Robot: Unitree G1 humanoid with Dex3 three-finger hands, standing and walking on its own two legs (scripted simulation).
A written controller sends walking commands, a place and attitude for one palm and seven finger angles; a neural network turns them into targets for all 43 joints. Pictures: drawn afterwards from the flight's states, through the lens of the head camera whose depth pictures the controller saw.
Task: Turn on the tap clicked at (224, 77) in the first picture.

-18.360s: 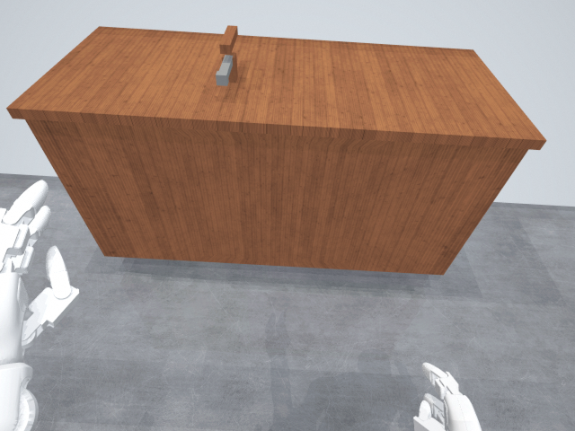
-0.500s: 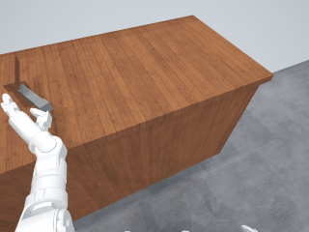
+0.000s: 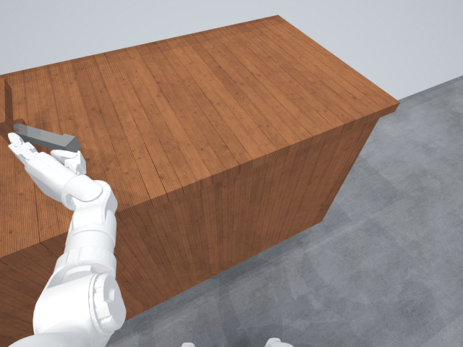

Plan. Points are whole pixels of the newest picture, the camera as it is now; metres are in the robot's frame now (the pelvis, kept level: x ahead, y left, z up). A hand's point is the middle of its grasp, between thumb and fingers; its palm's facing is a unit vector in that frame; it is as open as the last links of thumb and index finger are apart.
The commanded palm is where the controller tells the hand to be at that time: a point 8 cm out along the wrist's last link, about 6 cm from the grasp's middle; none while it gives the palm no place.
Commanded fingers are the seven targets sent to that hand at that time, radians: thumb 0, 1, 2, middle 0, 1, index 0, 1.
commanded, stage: push the lever round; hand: left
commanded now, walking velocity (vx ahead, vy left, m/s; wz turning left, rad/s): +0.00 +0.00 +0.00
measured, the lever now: (68, 145) +0.46 +0.30 +0.09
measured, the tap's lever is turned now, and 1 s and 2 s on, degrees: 45 77 81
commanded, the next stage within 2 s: lift the hand up off the lever in 1.02 s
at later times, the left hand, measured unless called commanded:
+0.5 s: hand (95, 142) +0.47 +0.26 +0.09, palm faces +0.88 -0.45 -0.12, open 7.8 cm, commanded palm +0.41 +0.26 +0.09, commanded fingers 0.00 0.90 0.90 -0.15 -0.15 -0.15 -0.15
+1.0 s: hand (100, 131) +0.50 +0.25 +0.09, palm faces +0.88 -0.46 -0.14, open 7.8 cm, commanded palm +0.44 +0.26 +0.09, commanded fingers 0.00 0.90 0.90 -0.15 -0.15 -0.15 -0.15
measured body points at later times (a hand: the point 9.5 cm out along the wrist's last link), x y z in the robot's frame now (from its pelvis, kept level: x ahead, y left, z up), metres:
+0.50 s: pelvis +0.01 -0.01 +0.00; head +0.07 -0.01 +0.45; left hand +0.42 +0.28 +0.10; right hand +0.04 -0.26 -0.14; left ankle +0.02 +0.13 -0.70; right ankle +0.04 -0.11 -0.70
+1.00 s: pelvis +0.03 -0.01 +0.00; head +0.10 -0.01 +0.44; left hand +0.45 +0.27 +0.10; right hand +0.05 -0.27 -0.14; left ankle +0.02 +0.13 -0.70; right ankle +0.04 -0.11 -0.70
